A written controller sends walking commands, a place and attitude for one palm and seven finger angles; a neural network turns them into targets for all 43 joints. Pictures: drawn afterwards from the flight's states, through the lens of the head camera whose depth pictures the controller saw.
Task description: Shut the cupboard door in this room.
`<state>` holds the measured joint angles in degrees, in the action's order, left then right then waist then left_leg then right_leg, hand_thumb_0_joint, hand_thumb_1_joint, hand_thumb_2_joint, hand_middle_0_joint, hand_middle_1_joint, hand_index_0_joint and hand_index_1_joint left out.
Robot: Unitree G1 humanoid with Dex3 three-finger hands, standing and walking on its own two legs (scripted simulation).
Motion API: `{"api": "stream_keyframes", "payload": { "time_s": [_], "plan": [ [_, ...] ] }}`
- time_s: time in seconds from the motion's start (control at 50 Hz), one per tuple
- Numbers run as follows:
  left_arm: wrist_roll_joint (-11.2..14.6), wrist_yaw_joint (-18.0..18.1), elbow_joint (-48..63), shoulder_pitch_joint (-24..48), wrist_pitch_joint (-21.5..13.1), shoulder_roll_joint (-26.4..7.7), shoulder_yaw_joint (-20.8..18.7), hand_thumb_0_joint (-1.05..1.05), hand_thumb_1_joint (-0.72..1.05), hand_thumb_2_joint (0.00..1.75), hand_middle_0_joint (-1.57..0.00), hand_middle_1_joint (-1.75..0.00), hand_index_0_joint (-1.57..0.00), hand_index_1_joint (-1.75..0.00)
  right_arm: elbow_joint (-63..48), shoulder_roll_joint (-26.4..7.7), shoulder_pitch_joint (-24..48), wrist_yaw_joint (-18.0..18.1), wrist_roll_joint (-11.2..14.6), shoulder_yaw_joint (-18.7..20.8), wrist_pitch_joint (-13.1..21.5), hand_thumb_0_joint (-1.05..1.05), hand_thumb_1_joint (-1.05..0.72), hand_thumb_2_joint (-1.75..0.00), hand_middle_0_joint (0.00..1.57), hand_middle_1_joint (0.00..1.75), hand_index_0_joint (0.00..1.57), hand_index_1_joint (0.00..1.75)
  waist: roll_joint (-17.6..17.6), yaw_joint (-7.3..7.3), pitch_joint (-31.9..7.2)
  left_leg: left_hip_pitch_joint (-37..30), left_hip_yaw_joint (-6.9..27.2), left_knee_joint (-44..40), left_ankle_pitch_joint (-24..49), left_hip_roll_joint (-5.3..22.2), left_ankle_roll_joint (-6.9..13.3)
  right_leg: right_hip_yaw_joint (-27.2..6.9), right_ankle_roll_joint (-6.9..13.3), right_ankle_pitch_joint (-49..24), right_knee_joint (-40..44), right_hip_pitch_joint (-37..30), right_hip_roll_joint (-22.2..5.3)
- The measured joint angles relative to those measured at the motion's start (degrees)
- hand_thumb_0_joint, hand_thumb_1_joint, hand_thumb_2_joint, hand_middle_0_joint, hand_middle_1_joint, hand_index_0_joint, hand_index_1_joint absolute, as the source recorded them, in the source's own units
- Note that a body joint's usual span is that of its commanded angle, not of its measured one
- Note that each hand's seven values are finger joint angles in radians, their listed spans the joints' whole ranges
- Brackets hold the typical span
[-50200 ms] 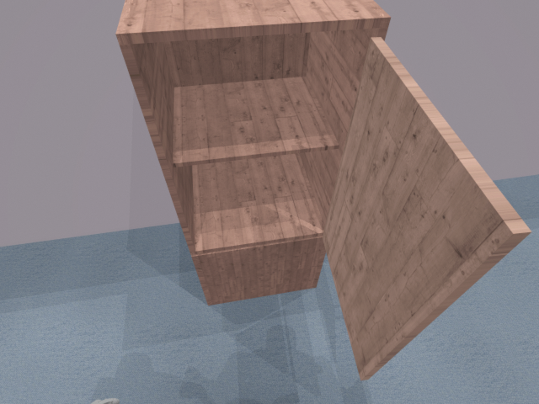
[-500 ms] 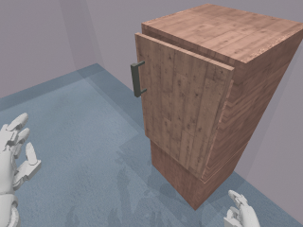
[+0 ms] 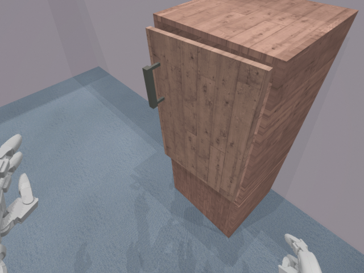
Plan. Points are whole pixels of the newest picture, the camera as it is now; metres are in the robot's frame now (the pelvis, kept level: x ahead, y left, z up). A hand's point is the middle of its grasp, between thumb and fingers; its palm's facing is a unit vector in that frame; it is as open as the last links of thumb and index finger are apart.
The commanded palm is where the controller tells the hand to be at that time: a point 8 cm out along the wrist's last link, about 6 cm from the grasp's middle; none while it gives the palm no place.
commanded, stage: step back with the hand held close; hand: left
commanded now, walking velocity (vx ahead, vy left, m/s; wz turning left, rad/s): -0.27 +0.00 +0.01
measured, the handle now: (155, 85) +0.66 +0.14 +0.06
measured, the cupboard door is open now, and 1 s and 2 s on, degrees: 5 5 5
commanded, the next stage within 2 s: stop stepping back and stand still in 1.00 s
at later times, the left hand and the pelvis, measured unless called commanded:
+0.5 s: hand out of the picture +0.11 +0.28 +0.16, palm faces +0.49 -0.76 -0.42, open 7.4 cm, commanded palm +0.04 +0.32 +0.18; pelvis -0.09 +0.01 -0.02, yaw +2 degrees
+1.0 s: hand out of the picture +0.00 +0.30 +0.17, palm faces +0.53 -0.74 -0.41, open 7.4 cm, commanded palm -0.07 +0.33 +0.18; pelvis -0.18 +0.02 -0.01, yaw +5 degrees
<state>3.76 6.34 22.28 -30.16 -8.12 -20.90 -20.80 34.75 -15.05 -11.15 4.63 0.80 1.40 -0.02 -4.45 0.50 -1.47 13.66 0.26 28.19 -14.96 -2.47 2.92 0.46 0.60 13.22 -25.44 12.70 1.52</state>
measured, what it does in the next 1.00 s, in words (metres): walks backwards: left foot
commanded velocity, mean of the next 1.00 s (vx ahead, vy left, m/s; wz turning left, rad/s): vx -0.34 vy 0.00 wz -0.05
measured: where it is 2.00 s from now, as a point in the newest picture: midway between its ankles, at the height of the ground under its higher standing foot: outside the picture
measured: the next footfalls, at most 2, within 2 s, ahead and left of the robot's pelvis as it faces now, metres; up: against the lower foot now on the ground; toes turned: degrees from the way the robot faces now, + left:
left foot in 0.86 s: -0.07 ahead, +0.13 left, +0.00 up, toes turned +8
right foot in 1.18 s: -0.28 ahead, -0.12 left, +0.00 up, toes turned -2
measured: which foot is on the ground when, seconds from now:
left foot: down 0.00-0.72, up 0.74-0.84, down 0.86-1.00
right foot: down 0.00-0.86, up 0.88-1.00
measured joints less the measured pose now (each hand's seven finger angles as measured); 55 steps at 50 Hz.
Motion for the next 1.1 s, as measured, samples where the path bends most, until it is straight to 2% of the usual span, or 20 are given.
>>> {"api": "stream_keyframes", "payload": {
  "time_s": [0.18, 0.3, 0.46, 0.6, 0.66, 0.7, 0.74, 0.8, 0.82, 0.86, 0.88, 0.92, 0.96, 0.98, 1.02, 1.1],
  "plan": [
    [0.2, 0.9, 4.0, -1.3, -0.2, -4.2, -3.3, 0.02, 0.89, 0.90, -0.22, -0.30, -0.21, -0.30, -3.0, 1.0, 0.5, 0.6, 0.2, 0.1, -2.0, 0.01, -0.91, -0.90, 0.20, 0.30, 0.20, 0.30, 2.4, -0.76, 0.2, 2.6, -1.6, 1.4, 1.4, -0.9, 0.9, -1.4, -1.0, -0.5, -3.8, 4.0, -1.0],
    [-0.9, 1.3, 3.1, -1.0, -1.3, -3.1, -3.5, 0.01, 0.89, 0.90, -0.21, -0.30, -0.21, -0.30, -3.9, 1.5, -0.2, 0.6, 0.3, -0.7, -1.3, 0.01, -0.91, -0.90, 0.20, 0.30, 0.20, 0.30, 2.4, -0.75, -0.6, 5.7, -1.7, 4.1, 2.1, -0.6, 1.4, -1.2, -1.2, -1.8, -5.4, 6.5, -0.8],
    [-3.0, 2.5, 3.3, 1.2, -2.8, -0.6, -2.9, 0.02, 0.89, 0.90, -0.21, -0.30, -0.21, -0.30, -2.5, 1.6, -2.9, 0.7, -0.4, -1.1, 0.5, 0.01, -0.91, -0.90, 0.20, 0.30, 0.20, 0.30, 3.5, -0.83, 0.2, 10.6, -1.3, 8.9, -1.2, 0.2, 1.6, 0.3, -0.9, -2.1, -7.1, 9.4, -0.6],
    [-3.5, 2.8, 7.3, 2.1, -5.2, -3.3, -5.5, 0.02, 0.89, 0.90, -0.22, -0.30, -0.21, -0.30, -1.7, 2.2, -4.4, 0.5, -0.7, -1.0, 2.8, 0.01, -0.91, -0.90, 0.20, 0.30, 0.21, 0.30, 4.4, -2.48, 1.8, 13.3, -2.4, 10.7, 3.7, 1.5, 1.6, -1.1, -1.4, 0.1, -11.9, 10.5, 0.6],
    [-3.6, 2.6, 6.9, 1.6, -6.5, -4.1, -7.5, 0.02, 0.89, 0.90, -0.22, -0.30, -0.21, -0.30, -1.2, 2.3, -3.7, 0.2, -0.5, -0.7, 2.9, 0.01, -0.91, -0.90, 0.20, 0.30, 0.21, 0.30, 3.7, -2.10, 2.1, 14.6, -3.5, 13.4, 0.6, 2.7, 1.5, -1.0, -1.0, -0.3, -13.6, 11.5, 0.8],
    [-3.3, 2.6, 6.3, 1.4, -6.7, -3.7, -7.9, 0.01, 0.89, 0.90, -0.22, -0.30, -0.21, -0.30, -0.9, 2.3, -3.2, -0.1, -0.6, -0.4, 2.9, 0.01, -0.91, -0.90, 0.20, 0.30, 0.21, 0.30, 3.5, -1.56, 1.9, 15.7, -4.1, 15.2, -4.0, 2.8, 0.9, -1.2, -0.8, -0.5, -14.1, 12.4, 0.6],
    [-3.0, 2.9, 5.9, 1.6, -6.4, -2.8, -7.0, 0.01, 0.89, 0.90, -0.21, -0.30, -0.21, -0.30, -0.2, 2.1, -2.6, -0.6, -0.8, 0.0, 2.9, 0.01, -0.91, -0.90, 0.20, 0.30, 0.21, 0.30, 3.6, -0.92, 1.6, 17.1, -3.9, 17.0, -9.0, 2.3, -0.7, -1.4, -0.6, -1.4, -13.6, 13.2, 0.2],
    [-2.7, 3.5, 6.0, 2.6, -5.4, -1.6, -4.5, 0.01, 0.89, 0.90, -0.21, -0.30, -0.21, -0.30, 1.4, 2.4, -1.5, -1.3, -0.9, 0.1, 1.9, 0.01, -0.91, -0.90, 0.20, 0.30, 0.20, 0.30, 5.5, -0.23, 1.5, 17.1, -2.8, 23.1, -11.6, 1.6, -2.1, -2.1, -1.2, -3.5, -11.7, 13.8, -1.2],
    [-2.7, 3.5, 6.3, 2.9, -5.1, -1.6, -3.8, 0.01, 0.89, 0.90, -0.21, -0.30, -0.21, -0.30, 1.7, 2.7, -1.4, -1.3, -1.0, -0.2, 1.7, 0.01, -0.91, -0.90, 0.20, 0.30, 0.20, 0.30, 6.5, -0.18, 1.2, 15.8, -2.6, 23.0, -11.6, 1.7, -2.2, -2.3, -1.4, -4.3, -10.8, 14.0, -1.7],
    [-2.6, 3.6, 7.5, 3.1, -4.8, -1.9, -3.2, 0.01, 0.89, 0.90, -0.21, -0.30, -0.21, -0.30, 1.0, 2.8, -1.7, -1.0, -1.0, -0.9, 1.7, 0.01, -0.91, -0.90, 0.20, 0.30, 0.20, 0.30, 7.7, -0.50, 0.3, 10.9, -1.3, 15.3, -11.0, 2.6, -1.8, -2.2, -1.8, -4.9, -10.2, 15.6, -2.2],
    [-2.5, 3.7, 8.1, 3.4, -4.8, -2.1, -3.2, 0.01, 0.89, 0.90, -0.21, -0.30, -0.21, -0.30, 0.4, 2.8, -1.5, -0.7, -1.1, -1.0, 2.1, 0.01, -0.91, -0.90, 0.20, 0.30, 0.20, 0.30, 7.8, -1.28, 0.6, 11.0, -1.1, 12.4, -5.4, 3.1, -1.4, -1.9, -1.9, -2.3, -11.7, 17.1, -2.2],
    [-2.8, 4.0, 8.7, 4.5, -5.0, -2.7, -3.9, 0.01, 0.88, 0.90, -0.21, -0.30, -0.21, -0.30, 0.2, 3.5, -0.4, 0.2, -1.7, -0.7, 3.6, 0.01, -0.91, -0.90, 0.20, 0.30, 0.20, 0.30, 7.2, -1.97, 2.8, 12.6, -0.4, 12.9, 0.3, 3.6, -1.3, -2.7, -1.9, 5.1, -21.5, 19.4, -0.2],
    [-2.0, 4.0, 9.1, 3.6, -5.2, -3.5, -5.3, 0.02, 0.88, 0.90, -0.22, -0.30, -0.21, -0.30, 0.8, 5.0, 0.2, -0.1, -2.0, -0.3, 5.0, 0.01, -0.91, -0.90, 0.20, 0.30, 0.20, 0.30, 6.5, -1.64, 3.4, 12.8, -0.4, 11.7, 1.5, 5.0, -1.6, -2.7, -1.8, 9.9, -31.0, 20.1, 2.2],
    [-1.6, 3.8, 9.7, 2.6, -5.1, -3.8, -6.2, 0.02, 0.88, 0.90, -0.22, -0.30, -0.21, -0.30, 1.0, 5.6, 0.2, -0.5, -2.0, -0.2, 5.6, 0.01, -0.91, -0.90, 0.20, 0.30, 0.20, 0.30, 5.9, -1.43, 3.0, 12.9, -0.4, 10.6, 2.0, 5.8, -1.7, -2.1, -1.8, 11.3, -33.1, 19.3, 2.9],
    [-0.7, 3.6, 11.5, 0.4, -4.9, -4.1, -7.4, 0.02, 0.88, 0.90, -0.22, -0.30, -0.21, -0.30, 1.3, 6.6, -0.2, -1.2, -1.9, -0.3, 6.5, 0.01, -0.91, -0.90, 0.20, 0.30, 0.20, 0.30, 5.2, -0.63, 1.9, 12.7, -1.1, 8.0, 3.5, 7.3, -1.9, -0.3, -2.0, 12.7, -31.6, 15.6, 2.9],
    [0.1, 3.3, 13.2, -0.8, -5.1, -3.9, -7.3, 0.02, 0.89, 0.90, -0.21, -0.30, -0.21, -0.30, 2.1, 7.5, 0.0, -2.1, -2.0, -1.5, 7.7, 0.01, -0.91, -0.90, 0.20, 0.30, 0.21, 0.30, 4.7, 0.81, -0.5, 13.4, -3.6, 3.7, 7.1, 9.2, -2.3, 1.3, -2.5, 12.5, -19.4, 5.9, 1.8]
  ]
}}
